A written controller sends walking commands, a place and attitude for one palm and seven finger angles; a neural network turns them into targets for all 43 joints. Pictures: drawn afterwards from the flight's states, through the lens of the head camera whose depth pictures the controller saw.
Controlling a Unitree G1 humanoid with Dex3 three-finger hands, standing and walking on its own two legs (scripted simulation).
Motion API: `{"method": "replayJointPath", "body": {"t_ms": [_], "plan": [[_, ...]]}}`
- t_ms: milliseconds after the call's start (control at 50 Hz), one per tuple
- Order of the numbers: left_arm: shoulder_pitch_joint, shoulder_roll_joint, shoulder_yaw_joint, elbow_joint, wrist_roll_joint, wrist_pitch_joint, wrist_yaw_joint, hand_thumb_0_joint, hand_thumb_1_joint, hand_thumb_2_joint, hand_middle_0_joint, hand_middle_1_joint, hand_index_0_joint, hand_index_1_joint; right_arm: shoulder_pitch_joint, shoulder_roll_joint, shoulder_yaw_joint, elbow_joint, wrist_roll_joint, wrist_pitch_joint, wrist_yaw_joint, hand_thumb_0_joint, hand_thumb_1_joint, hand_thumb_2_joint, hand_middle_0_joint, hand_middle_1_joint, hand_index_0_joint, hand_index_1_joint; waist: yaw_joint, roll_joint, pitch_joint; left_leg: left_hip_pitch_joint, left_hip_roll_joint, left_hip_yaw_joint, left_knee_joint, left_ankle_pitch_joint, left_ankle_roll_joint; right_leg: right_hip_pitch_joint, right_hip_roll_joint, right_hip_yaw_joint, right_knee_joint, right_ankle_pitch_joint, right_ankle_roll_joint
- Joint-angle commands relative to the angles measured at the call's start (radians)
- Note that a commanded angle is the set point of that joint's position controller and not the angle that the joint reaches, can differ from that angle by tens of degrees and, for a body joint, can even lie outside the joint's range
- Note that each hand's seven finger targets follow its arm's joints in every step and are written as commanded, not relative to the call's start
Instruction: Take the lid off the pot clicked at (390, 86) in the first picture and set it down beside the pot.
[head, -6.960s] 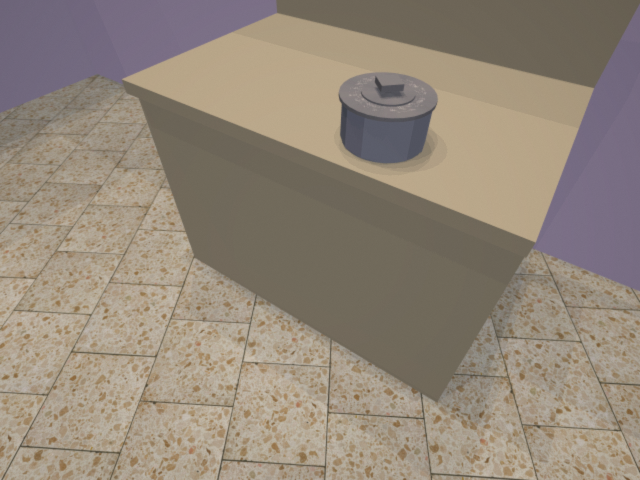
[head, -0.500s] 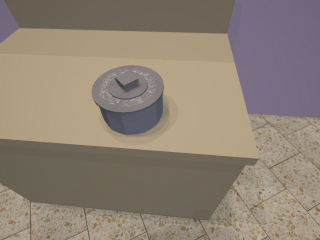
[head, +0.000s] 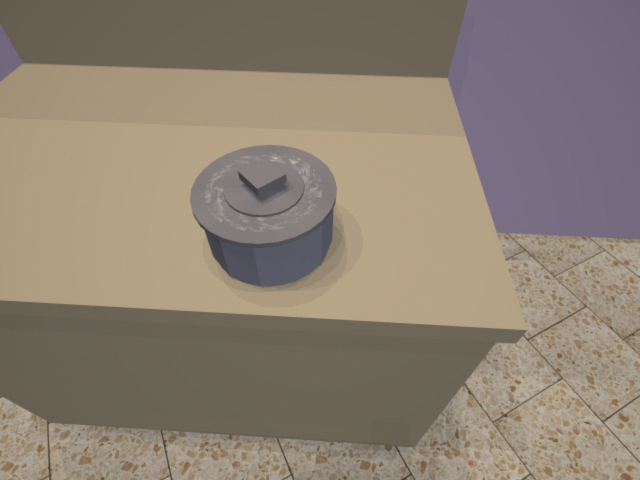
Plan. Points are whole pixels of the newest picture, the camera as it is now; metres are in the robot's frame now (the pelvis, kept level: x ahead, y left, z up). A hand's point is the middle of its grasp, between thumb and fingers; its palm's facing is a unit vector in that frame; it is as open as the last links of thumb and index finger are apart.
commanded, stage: come to a stop and stand still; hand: left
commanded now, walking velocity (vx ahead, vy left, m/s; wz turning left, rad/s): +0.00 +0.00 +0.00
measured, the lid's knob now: (262, 176) +0.46 +0.10 +0.14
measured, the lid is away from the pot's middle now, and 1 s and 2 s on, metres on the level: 0.00 0.00 0.00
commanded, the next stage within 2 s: look again from close up in 0.40 s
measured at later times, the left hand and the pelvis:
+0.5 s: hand out of the picture +0.01 +0.20 -0.18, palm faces +0.01 -0.98 -0.20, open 7.4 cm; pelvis +0.00 +0.02 +0.00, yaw +0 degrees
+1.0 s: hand out of the picture +0.00 +0.18 -0.18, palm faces +0.01 -0.99 -0.17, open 7.4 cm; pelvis +0.00 +0.02 +0.00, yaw +0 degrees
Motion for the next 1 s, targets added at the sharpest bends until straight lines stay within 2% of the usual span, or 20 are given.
{"method": "replayJointPath", "body": {"t_ms": [0, 40, 100, 140, 200, 240, 280, 340, 400, 420, 460, 520, 580, 640, 700, 720, 880, 980], "plan": [[0.018, 0.114, 0.023, -0.068, 0.001, -0.017, 0.010, 0.000, 0.900, 0.900, -0.200, -0.300, -0.200, -0.300, 0.037, -0.095, -0.019, -0.085, -0.003, -0.024, 0.004, 0.000, -0.900, -0.900, 0.200, 0.300, 0.200, 0.300, -0.011, -0.064, 0.053, -0.043, 0.070, -0.101, -0.061, 0.092, 0.021, -0.117, -0.110, 0.118, -0.074, 0.003, -0.046], [0.032, 0.110, 0.026, -0.070, 0.001, -0.008, 0.008, 0.000, 0.900, 0.900, -0.200, -0.300, -0.200, -0.300, 0.036, -0.104, -0.017, -0.095, -0.004, -0.029, 0.002, 0.000, -0.900, -0.900, 0.200, 0.300, 0.200, 0.300, 0.001, -0.024, 0.045, -0.044, 0.080, -0.124, -0.087, 0.101, 0.032, -0.100, -0.095, 0.093, -0.046, 0.002, -0.039], [0.057, 0.104, 0.023, -0.064, 0.002, -0.007, 0.012, 0.000, 0.900, 0.900, -0.200, -0.300, -0.200, -0.300, 0.032, -0.111, -0.015, -0.090, -0.001, -0.038, 0.000, 0.000, -0.900, -0.900, 0.200, 0.300, 0.200, 0.300, 0.008, -0.031, 0.037, -0.033, 0.083, -0.124, -0.100, 0.147, 0.037, -0.072, -0.093, 0.090, -0.031, 0.054, -0.033], [0.056, 0.112, 0.027, -0.069, 0.000, 0.000, 0.009, 0.000, 0.900, 0.900, -0.200, -0.300, -0.200, -0.300, 0.025, -0.118, -0.014, -0.095, -0.002, -0.040, -0.003, 0.000, -0.900, -0.900, 0.200, 0.300, 0.200, 0.300, 0.014, -0.002, 0.025, -0.019, 0.086, -0.135, -0.111, 0.164, 0.040, -0.064, -0.089, 0.076, -0.020, 0.060, -0.028], [0.062, 0.113, 0.025, -0.067, 0.001, 0.002, 0.011, 0.000, 0.900, 0.900, -0.200, -0.300, -0.200, -0.300, 0.023, -0.121, -0.012, -0.088, 0.000, -0.040, -0.005, 0.000, -0.900, -0.900, 0.200, 0.300, 0.200, 0.300, 0.012, -0.018, 0.036, -0.007, 0.085, -0.123, -0.116, 0.186, 0.039, -0.062, -0.094, 0.082, -0.027, 0.083, -0.025], [0.058, 0.118, 0.028, -0.070, 0.001, 0.008, 0.009, 0.000, 0.900, 0.900, -0.200, -0.300, -0.200, -0.300, 0.013, -0.127, -0.014, -0.090, -0.001, -0.040, -0.006, 0.000, -0.900, -0.900, 0.200, 0.300, 0.200, 0.300, 0.016, 0.001, 0.032, 0.000, 0.091, -0.132, -0.130, 0.179, 0.041, -0.063, -0.091, 0.071, -0.023, 0.074, -0.022], [0.062, 0.120, 0.026, -0.069, 0.002, 0.008, 0.009, 0.000, 0.900, 0.900, -0.200, -0.300, -0.200, -0.300, 0.011, -0.124, -0.013, -0.088, 0.001, -0.040, -0.006, 0.000, -0.900, -0.900, 0.200, 0.300, 0.200, 0.300, 0.016, -0.019, 0.038, -0.002, 0.086, -0.125, -0.130, 0.181, 0.039, -0.056, -0.097, 0.077, -0.034, 0.087, -0.020], [0.061, 0.128, 0.028, -0.070, 0.001, 0.010, 0.008, 0.000, 0.900, 0.900, -0.200, -0.300, -0.200, -0.300, 0.008, -0.130, -0.015, -0.086, 0.000, -0.042, -0.008, 0.000, -0.900, -0.900, 0.200, 0.300, 0.200, 0.300, 0.016, -0.001, 0.008, 0.033, 0.089, -0.122, -0.128, 0.220, 0.039, -0.048, -0.100, 0.076, -0.032, 0.114, -0.019], [0.065, 0.127, 0.026, -0.061, 0.001, 0.007, 0.009, 0.000, 0.900, 0.900, -0.200, -0.300, -0.200, -0.300, 0.010, -0.123, -0.015, -0.075, 0.002, -0.043, -0.009, 0.000, -0.900, -0.900, 0.200, 0.300, 0.200, 0.300, 0.015, -0.016, 0.000, 0.057, 0.085, -0.111, -0.119, 0.268, 0.035, -0.039, -0.111, 0.084, -0.040, 0.156, -0.018], [0.063, 0.132, 0.028, -0.062, 0.000, 0.008, 0.007, 0.000, 0.900, 0.900, -0.200, -0.300, -0.200, -0.300, 0.010, -0.121, -0.014, -0.075, 0.002, -0.042, -0.010, 0.000, -0.900, -0.900, 0.200, 0.300, 0.200, 0.300, 0.018, -0.030, 0.005, 0.054, 0.088, -0.112, -0.122, 0.259, 0.038, -0.035, -0.108, 0.077, -0.047, 0.155, -0.018], [0.059, 0.129, 0.026, -0.061, 0.001, 0.010, 0.007, 0.000, 0.900, 0.900, -0.200, -0.300, -0.200, -0.300, 0.006, -0.120, -0.015, -0.072, 0.003, -0.040, -0.010, 0.000, -0.900, -0.900, 0.200, 0.300, 0.200, 0.300, 0.015, -0.011, 0.026, 0.040, 0.083, -0.114, -0.126, 0.240, 0.034, -0.042, -0.111, 0.084, -0.052, 0.146, -0.017], [0.065, 0.136, 0.027, -0.057, 0.000, 0.008, 0.006, 0.000, 0.900, 0.900, -0.200, -0.300, -0.200, -0.300, 0.011, -0.117, -0.015, -0.061, 0.004, -0.042, -0.010, 0.000, -0.900, -0.900, 0.200, 0.300, 0.200, 0.300, 0.018, -0.031, -0.001, 0.060, 0.085, -0.110, -0.126, 0.259, 0.036, -0.020, -0.114, 0.078, -0.058, 0.169, -0.017], [0.069, 0.131, 0.025, -0.050, 0.001, 0.006, 0.007, 0.000, 0.900, 0.900, -0.200, -0.300, -0.200, -0.300, 0.010, -0.114, -0.016, -0.053, 0.004, -0.041, -0.010, 0.000, -0.900, -0.900, 0.200, 0.300, 0.200, 0.300, 0.015, -0.012, 0.000, 0.071, 0.082, -0.105, -0.122, 0.261, 0.031, -0.024, -0.122, 0.087, -0.064, 0.181, -0.018], [0.068, 0.127, 0.024, -0.045, 0.000, 0.007, 0.006, 0.000, 0.900, 0.900, -0.200, -0.300, -0.200, -0.300, 0.007, -0.114, -0.017, -0.047, 0.006, -0.038, -0.010, 0.000, -0.900, -0.900, 0.200, 0.300, 0.200, 0.300, 0.018, -0.037, 0.019, 0.061, 0.083, -0.103, -0.125, 0.236, 0.031, -0.027, -0.123, 0.084, -0.075, 0.175, -0.016], [0.069, 0.125, 0.022, -0.038, 0.001, 0.005, 0.007, 0.000, 0.900, 0.900, -0.200, -0.300, -0.200, -0.300, 0.018, -0.103, -0.015, -0.035, 0.006, -0.039, -0.010, 0.000, -0.900, -0.900, 0.200, 0.300, 0.200, 0.300, 0.015, -0.020, 0.020, 0.064, 0.082, -0.101, -0.133, 0.246, 0.029, -0.023, -0.126, 0.085, -0.078, 0.183, -0.017], [0.073, 0.129, 0.023, -0.036, -0.001, 0.005, 0.005, 0.000, 0.900, 0.900, -0.200, -0.300, -0.200, -0.300, 0.015, -0.103, -0.015, -0.032, 0.006, -0.039, -0.010, 0.000, -0.900, -0.900, 0.200, 0.300, 0.200, 0.300, 0.020, -0.037, 0.016, 0.064, 0.083, -0.103, -0.131, 0.243, 0.032, -0.014, -0.122, 0.082, -0.082, 0.184, -0.017], [0.076, 0.115, 0.019, -0.026, 0.000, 0.005, 0.006, 0.000, 0.900, 0.900, -0.200, -0.300, -0.200, -0.300, 0.025, -0.091, -0.016, -0.015, 0.006, -0.037, -0.010, 0.000, -0.900, -0.900, 0.200, 0.300, 0.200, 0.300, 0.017, -0.025, 0.035, 0.059, 0.081, -0.099, -0.143, 0.205, 0.028, -0.027, -0.127, 0.089, -0.095, 0.163, -0.018], [0.081, 0.109, 0.020, -0.019, 0.000, 0.004, 0.006, 0.000, 0.900, 0.900, -0.200, -0.300, -0.200, -0.300, 0.033, -0.087, -0.016, -0.004, 0.007, -0.039, -0.011, 0.000, -0.900, -0.900, 0.200, 0.300, 0.200, 0.300, 0.017, -0.021, 0.025, 0.064, 0.084, -0.097, -0.143, 0.223, 0.028, -0.019, -0.126, 0.089, -0.094, 0.177, -0.018]]}}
